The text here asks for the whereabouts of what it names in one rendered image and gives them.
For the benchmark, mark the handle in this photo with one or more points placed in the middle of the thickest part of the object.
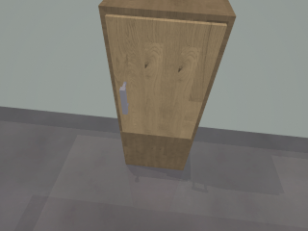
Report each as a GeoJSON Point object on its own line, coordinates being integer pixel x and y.
{"type": "Point", "coordinates": [123, 98]}

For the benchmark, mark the cupboard door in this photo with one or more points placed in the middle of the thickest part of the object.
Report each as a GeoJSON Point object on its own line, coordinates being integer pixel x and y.
{"type": "Point", "coordinates": [167, 65]}

